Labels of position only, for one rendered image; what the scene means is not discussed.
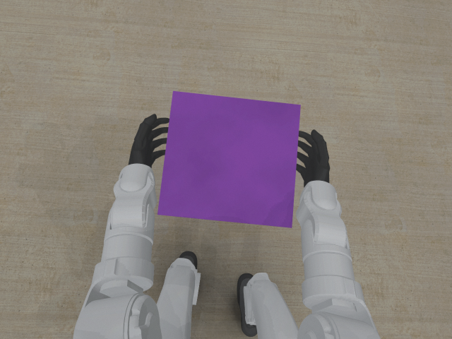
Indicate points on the left robot upper arm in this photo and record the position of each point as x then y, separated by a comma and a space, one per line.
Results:
133, 316

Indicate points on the robot shin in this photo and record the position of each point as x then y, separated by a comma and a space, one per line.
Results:
258, 276
182, 262

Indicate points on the carton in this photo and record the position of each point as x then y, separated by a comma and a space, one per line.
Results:
230, 159

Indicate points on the robot left forearm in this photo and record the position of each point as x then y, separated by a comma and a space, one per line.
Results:
125, 266

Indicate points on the left robot shin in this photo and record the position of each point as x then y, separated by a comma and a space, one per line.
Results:
182, 262

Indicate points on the right robot upper arm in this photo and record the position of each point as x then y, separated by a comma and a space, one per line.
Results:
324, 325

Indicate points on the right robot shin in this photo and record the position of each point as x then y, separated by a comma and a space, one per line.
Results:
258, 276

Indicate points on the left robot hand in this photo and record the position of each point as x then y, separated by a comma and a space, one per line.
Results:
143, 145

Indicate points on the robot right forearm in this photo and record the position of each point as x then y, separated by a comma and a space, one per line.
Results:
329, 284

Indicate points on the right robot hand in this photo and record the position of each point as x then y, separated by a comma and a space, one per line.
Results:
316, 164

